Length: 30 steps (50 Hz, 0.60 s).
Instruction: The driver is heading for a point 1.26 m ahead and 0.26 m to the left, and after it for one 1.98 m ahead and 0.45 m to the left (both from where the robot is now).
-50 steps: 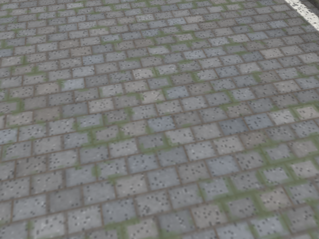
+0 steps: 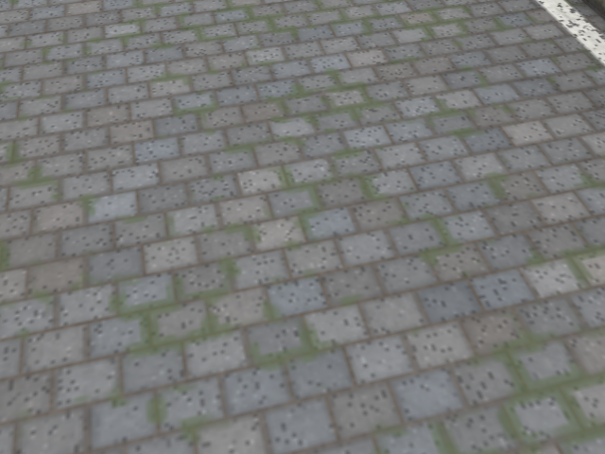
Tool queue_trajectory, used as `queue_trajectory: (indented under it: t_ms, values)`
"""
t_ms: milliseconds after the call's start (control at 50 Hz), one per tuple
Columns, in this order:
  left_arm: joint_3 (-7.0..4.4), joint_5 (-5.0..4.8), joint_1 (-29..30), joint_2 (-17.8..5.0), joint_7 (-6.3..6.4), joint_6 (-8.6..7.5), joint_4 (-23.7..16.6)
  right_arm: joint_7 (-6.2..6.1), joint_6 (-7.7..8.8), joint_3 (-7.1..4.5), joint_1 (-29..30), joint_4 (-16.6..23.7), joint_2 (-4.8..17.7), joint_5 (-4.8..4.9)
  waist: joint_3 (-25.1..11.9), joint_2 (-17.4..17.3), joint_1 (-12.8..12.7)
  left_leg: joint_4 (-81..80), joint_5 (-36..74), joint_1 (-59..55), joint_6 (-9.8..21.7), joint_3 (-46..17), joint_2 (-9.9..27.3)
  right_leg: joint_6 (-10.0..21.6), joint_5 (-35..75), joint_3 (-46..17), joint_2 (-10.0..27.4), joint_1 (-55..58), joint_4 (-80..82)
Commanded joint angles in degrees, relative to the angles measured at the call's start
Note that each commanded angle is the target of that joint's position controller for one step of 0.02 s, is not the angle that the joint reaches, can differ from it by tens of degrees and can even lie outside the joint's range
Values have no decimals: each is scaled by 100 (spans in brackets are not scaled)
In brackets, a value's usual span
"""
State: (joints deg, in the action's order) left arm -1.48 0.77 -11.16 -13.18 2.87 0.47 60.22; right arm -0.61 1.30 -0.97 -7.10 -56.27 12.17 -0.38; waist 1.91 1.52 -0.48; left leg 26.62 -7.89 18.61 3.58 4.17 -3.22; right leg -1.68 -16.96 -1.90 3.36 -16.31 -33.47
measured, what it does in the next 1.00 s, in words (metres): walks ahead: right foot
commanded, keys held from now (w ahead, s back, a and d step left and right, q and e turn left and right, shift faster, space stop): no key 0.22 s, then w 0.78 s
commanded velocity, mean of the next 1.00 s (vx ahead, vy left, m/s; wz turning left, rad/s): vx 0.28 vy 0.00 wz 0.00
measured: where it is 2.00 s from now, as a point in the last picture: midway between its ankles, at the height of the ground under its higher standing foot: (309, 285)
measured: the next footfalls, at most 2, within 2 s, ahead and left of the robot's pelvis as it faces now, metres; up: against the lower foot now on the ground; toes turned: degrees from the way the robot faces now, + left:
right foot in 0.96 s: +0.52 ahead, -0.11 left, +0.00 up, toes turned -1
left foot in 1.50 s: +0.81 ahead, +0.14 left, +0.00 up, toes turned +4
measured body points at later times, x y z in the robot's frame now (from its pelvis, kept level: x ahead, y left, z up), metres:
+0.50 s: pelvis +0.11 +0.01 -0.01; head +0.12 +0.02 +0.44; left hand +0.08 +0.26 -0.16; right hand +0.18 -0.26 -0.14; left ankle +0.10 +0.09 -0.73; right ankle +0.01 -0.14 -0.72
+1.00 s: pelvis +0.36 -0.02 -0.02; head +0.40 -0.02 +0.43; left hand +0.57 +0.21 -0.11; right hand +0.28 -0.28 -0.16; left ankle +0.13 +0.09 -0.68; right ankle +0.48 -0.11 -0.73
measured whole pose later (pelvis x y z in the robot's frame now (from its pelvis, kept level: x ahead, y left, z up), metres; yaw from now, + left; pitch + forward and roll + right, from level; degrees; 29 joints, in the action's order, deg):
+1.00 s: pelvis +0.36 -0.02 -0.02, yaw +2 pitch +1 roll +0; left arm -3.2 -0.9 2.4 -12.9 -2.0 -6.1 49.6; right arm -0.3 3.7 -2.4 -25.1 -62.3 13.2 0.5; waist 3.1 -0.4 2.9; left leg 46.4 -28.4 1.1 1.4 -1.3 0.1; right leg 5.4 -6.4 4.4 -1.2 -28.9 -33.4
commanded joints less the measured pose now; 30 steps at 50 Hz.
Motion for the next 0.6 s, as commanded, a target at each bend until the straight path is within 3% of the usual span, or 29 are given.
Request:
queue_trajectory:
  t_ms: [20,40,60,80,140,220,240,280,300,340,360,380,420,460,480,500,520,540,560,580,600]
  values:
    - [-78,110,-680,-553,-5,70,-21,-23,35,-108,128,189,668,5,-3,-366,-152,-1190,-2439,818,55,-1066,902,320,364,-176,239,942,995]
    - [-163,1,-541,-893,-13,35,65,-51,-6,-133,22,232,624,5,246,406,102,-1040,-1922,229,-111,-616,527,471,-796,-167,140,-42,1104]
    - [-132,-27,-375,-679,-27,-41,36,-84,-13,-129,51,183,649,-38,329,456,68,-717,-1419,-295,-171,-568,478,440,-1070,-169,74,-454,1332]
    - [-104,-2,-318,-538,-27,-112,56,-100,-8,-144,-33,156,657,-20,252,473,119,-555,-1057,-531,-125,-532,466,353,-896,-175,100,-502,1425]
    - [-112,-42,-339,-473,-48,-257,81,-112,10,-143,-227,6,612,1,-48,195,105,-346,-215,-666,11,-510,486,234,189,-99,49,-23,1233]
    - [-110,-60,-527,-467,-58,-249,152,-80,15,-146,-215,-66,587,40,-279,10,28,-185,608,-797,22,-494,513,274,991,-18,0,325,1041]
    - [-111,-71,-667,-445,-57,-230,217,-80,-1,-139,-307,-141,546,49,-422,2,4,-121,150,-859,29,-399,431,311,531,27,-41,412,1075]
    - [-178,-142,-711,-618,-45,-190,205,-85,-31,-177,-325,-190,592,108,-135,137,-7,187,-1612,-488,71,-193,207,577,-1100,-135,-6,214,1172]
    - [-206,-167,-737,-686,-41,-201,162,-79,-8,-187,-264,-168,594,112,151,198,-42,319,-2186,-76,94,-189,176,757,-1779,-409,164,138,1313]
    - [-274,-238,-1111,-867,-53,-325,187,-27,157,-166,-6,-41,451,147,549,537,-192,1012,-1996,839,96,-59,132,1210,-2338,-1450,889,515,1822]
    - [-328,-259,-1167,-1009,-62,-397,204,17,256,-157,85,25,392,170,716,753,-183,1311,-1652,1247,140,-51,207,1458,-2096,-2028,1347,782,1983]
    - [-337,-251,-1183,-966,-71,-466,199,60,344,-161,189,83,403,175,779,755,-176,1446,-1578,1463,196,-176,347,1565,-1437,-2259,1581,936,1944]
    - [-330,-247,-1007,-852,-115,-531,113,136,451,-190,19,59,438,209,596,659,28,1097,-1622,1190,279,-187,436,1430,-263,-1905,1532,1086,1648]
    - [-327,-259,-427,-838,-161,-492,-112,143,446,-312,-961,-340,586,243,272,464,549,210,-930,-885,332,-101,239,990,264,-963,896,-8,1160]
    - [-285,-242,-47,-718,-175,-520,-319,110,434,-464,-1709,-543,998,212,104,-270,871,-361,-1050,-1898,574,-1152,788,623,1051,-174,255,-862,-193]
    - [-193,-180,-81,-319,-163,-623,-523,129,429,-635,-2482,-701,1645,224,-309,-1893,1025,-1229,-1037,-3093,1310,-3469,2017,183,79,545,-553,-2145,-2264]
    - [-226,-211,35,-449,-176,-708,-573,145,481,-449,-2355,-660,1174,122,-309,-1514,850,-1460,-661,-3179,1514,-4307,2503,236,-1359,-118,-494,-2863,-3455]
    - [-252,-328,-12,-508,-231,-760,-553,138,531,-334,-1947,-545,832,84,3,-982,593,-1305,-277,-2986,1355,-3712,2453,422,-1106,-363,-179,-3186,-3972]
    - [-247,-357,-53,-471,-263,-778,-504,157,557,-282,-1663,-426,696,66,20,-626,433,-1304,3,-2808,1157,-3032,2208,549,-596,-314,55,-3183,-3966]
    - [-283,-322,16,-490,-271,-780,-507,185,560,-243,-1505,-372,661,75,168,-388,332,-1365,483,-2627,1004,-2498,2039,596,-155,-217,228,-3216,-3650]
    - [-339,-264,86,-558,-275,-755,-517,186,537,-188,-1463,-362,539,69,149,-391,273,-1423,989,-2476,824,-1999,1813,607,149,-110,344,-3004,-3345]
Keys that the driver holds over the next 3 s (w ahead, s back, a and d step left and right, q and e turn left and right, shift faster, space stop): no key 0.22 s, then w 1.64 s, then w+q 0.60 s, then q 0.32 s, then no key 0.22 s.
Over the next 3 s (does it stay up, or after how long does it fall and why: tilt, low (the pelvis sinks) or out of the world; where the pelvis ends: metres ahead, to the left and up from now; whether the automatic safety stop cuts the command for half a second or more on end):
stays up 1.33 0.14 0.01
